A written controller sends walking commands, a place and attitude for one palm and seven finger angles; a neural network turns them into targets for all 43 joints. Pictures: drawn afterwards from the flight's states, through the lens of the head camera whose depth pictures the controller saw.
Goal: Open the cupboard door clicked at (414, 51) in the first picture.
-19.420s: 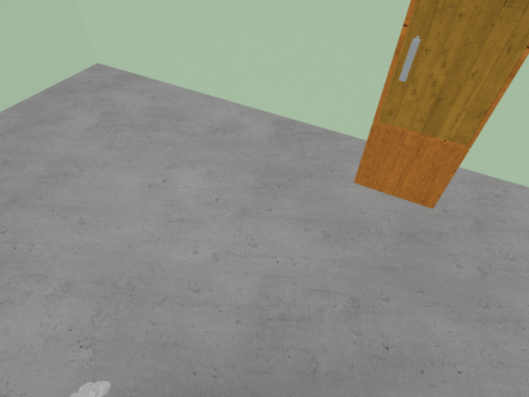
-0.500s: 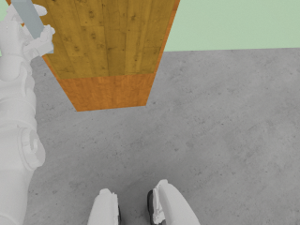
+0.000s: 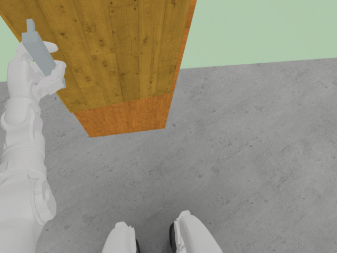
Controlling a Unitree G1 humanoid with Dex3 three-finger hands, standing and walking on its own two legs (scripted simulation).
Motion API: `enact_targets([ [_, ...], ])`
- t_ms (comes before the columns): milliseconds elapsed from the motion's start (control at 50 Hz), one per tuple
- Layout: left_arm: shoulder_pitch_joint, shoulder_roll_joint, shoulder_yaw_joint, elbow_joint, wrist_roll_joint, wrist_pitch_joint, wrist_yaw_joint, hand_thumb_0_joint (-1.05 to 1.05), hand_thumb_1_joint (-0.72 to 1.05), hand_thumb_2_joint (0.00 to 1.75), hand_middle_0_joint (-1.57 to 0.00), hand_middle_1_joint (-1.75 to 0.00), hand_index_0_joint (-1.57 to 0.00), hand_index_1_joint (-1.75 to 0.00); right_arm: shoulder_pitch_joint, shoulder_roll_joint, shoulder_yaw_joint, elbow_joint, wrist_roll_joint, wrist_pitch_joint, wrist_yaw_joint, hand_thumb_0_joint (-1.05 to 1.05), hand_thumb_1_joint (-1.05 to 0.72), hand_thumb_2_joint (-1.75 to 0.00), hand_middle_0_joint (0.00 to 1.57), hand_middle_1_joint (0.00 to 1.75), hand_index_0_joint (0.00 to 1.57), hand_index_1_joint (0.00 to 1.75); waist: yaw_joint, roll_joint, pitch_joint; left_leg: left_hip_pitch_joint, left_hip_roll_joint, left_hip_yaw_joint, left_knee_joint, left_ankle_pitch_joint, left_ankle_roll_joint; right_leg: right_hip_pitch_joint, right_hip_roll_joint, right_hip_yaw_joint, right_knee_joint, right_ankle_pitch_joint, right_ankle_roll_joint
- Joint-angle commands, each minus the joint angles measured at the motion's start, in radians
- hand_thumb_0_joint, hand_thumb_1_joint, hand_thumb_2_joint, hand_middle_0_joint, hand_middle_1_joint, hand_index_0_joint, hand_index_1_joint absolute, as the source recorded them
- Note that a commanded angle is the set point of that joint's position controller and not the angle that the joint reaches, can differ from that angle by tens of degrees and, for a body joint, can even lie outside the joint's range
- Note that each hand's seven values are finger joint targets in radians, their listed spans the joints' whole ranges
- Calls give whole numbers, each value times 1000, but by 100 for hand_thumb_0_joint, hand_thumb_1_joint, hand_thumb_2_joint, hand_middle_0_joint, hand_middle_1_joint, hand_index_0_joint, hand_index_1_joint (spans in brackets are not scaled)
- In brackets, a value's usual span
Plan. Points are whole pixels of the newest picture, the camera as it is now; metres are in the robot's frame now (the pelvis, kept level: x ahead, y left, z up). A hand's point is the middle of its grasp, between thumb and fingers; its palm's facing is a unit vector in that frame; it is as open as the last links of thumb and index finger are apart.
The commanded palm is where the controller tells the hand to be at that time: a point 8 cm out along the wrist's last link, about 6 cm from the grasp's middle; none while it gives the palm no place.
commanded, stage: pull the door open along its arc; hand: left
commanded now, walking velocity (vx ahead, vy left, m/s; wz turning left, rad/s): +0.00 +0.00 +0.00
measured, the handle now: (46, 56) +0.56 +0.23 +0.05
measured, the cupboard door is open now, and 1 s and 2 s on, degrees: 6 51 51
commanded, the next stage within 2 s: open thumb and fingers to let go in 0.76 s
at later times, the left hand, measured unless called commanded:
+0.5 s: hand (103, 129) +0.38 +0.10 +0.04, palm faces +0.46 -0.89 +0.03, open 6.6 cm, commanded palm +0.31 +0.14 +0.04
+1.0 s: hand (147, 152) +0.32 +0.02 +0.05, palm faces +0.45 -0.89 -0.04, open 6.7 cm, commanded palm +0.28 +0.07 +0.04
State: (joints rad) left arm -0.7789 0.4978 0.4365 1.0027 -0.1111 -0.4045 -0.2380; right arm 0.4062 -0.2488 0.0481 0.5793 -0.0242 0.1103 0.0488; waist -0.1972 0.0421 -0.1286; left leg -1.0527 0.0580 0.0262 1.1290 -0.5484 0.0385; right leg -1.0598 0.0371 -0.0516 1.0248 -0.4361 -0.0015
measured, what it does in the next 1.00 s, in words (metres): shifts its weight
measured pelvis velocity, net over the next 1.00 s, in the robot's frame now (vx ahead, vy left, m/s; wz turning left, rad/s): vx -0.02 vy -0.07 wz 0.11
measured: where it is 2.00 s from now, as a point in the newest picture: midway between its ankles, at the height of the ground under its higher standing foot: outside the picture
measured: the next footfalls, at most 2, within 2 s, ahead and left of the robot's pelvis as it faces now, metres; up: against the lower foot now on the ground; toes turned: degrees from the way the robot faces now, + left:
none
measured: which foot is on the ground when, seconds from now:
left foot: down 0.00-1.00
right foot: down 0.00-1.00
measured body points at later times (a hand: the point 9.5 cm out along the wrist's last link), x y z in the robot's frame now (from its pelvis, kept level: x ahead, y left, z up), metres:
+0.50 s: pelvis +0.00 -0.02 +0.01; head +0.09 -0.02 +0.45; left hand +0.35 +0.15 +0.05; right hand +0.14 -0.24 -0.12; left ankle -0.02 +0.09 -0.65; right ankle +0.02 -0.13 -0.65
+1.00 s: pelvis -0.02 -0.07 +0.01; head +0.06 -0.08 +0.45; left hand +0.29 +0.07 +0.05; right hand +0.15 -0.28 -0.12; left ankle -0.02 +0.09 -0.65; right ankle +0.02 -0.13 -0.65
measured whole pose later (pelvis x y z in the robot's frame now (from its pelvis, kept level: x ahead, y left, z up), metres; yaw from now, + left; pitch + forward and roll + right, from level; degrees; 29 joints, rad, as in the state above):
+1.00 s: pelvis -0.02 -0.07 +0.01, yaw +6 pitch +16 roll +2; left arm -0.18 -0.13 -0.13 0.48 0.12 -0.41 0.66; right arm 0.16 -0.19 -0.02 0.65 -0.10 -0.04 0.01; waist -0.04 0.03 -0.15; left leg -0.85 0.02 -0.03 1.05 -0.48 -0.04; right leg -0.89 0.00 -0.10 1.07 -0.47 -0.09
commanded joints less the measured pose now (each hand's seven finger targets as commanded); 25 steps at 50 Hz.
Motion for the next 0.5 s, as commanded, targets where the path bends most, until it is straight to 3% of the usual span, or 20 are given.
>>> enact_targets([
  [0,-35,173,-4,-318,-34,-57,-9,0,90,90,-40,-135,-40,-135,137,-178,-89,-91,16,-18,-7,0,-90,-90,20,30,20,30,101,110,-557,382,-31,-54,-137,682,-20,419,19,7,-69,524,-21],
  [100,159,70,-45,-446,-71,-65,24,0,90,90,-40,-135,-40,-135,80,-163,-99,-114,29,-36,-4,0,-90,-90,20,30,20,30,122,50,-468,341,-35,-32,-166,637,-20,451,10,10,-76,524,-18],
  [120,153,34,64,-513,-130,-75,154,0,90,90,-40,-135,-40,-135,53,-140,-101,-125,23,-47,-6,0,-90,-90,20,30,20,30,174,52,-450,319,-37,-32,-179,629,-34,454,9,-4,-76,502,-20],
  [140,235,-55,6,-503,-119,-71,227,0,90,90,-40,-135,-40,-135,39,-133,-101,-122,17,-58,3,0,-90,-90,20,30,20,30,167,63,-438,318,-40,-22,-178,609,-41,447,9,-3,-73,487,-19],
  [180,284,-130,-41,-536,-87,-73,321,0,90,90,-40,-135,-40,-135,22,-124,-101,-115,11,-70,13,0,-90,-90,20,30,20,30,167,61,-402,322,-36,-22,-177,613,-52,413,3,-9,-62,470,-22],
  [260,284,-233,-120,-647,-6,-99,508,0,90,90,-40,-135,-40,-135,0,-109,-107,-118,-15,-80,21,0,-90,-90,20,30,20,30,167,-11,-433,328,-39,-23,-165,608,-58,449,-4,-1,-44,497,-29],
  [280,300,-271,-144,-653,18,-101,553,0,90,90,-40,-135,-40,-135,-14,-99,-108,-116,-21,-81,22,0,-90,-90,20,30,20,30,171,4,-432,326,-42,-17,-162,595,-57,452,-8,2,-39,502,-29],
  [360,300,-394,-243,-716,110,-102,727,0,90,90,-40,-135,-40,-135,-60,-83,-111,-119,-42,-91,19,0,-90,-90,20,30,20,30,169,-57,-447,316,-47,-20,-159,531,-54,461,-13,1,-39,470,-31],
  [380,323,-434,-274,-703,137,-96,769,0,90,90,-40,-135,-40,-135,-76,-73,-111,-114,-46,-92,20,0,-90,-90,20,30,20,30,173,-41,-441,316,-50,-16,-160,510,-54,458,-16,3,-40,457,-30],
  [400,303,-466,-314,-699,163,-93,797,0,90,90,-40,-135,-40,-135,-83,-70,-109,-104,-49,-93,19,0,-90,-90,20,30,20,30,160,-49,-421,317,-50,-22,-163,492,-55,439,-19,-3,-43,437,-30],
  [480,305,-519,-420,-736,248,-95,845,0,90,90,-40,-135,-40,-135,-111,-57,-117,-93,-65,-105,7,0,-90,-90,20,30,20,30,150,-87,-439,317,-58,-15,-158,431,-43,463,-23,12,-63,426,-26],
])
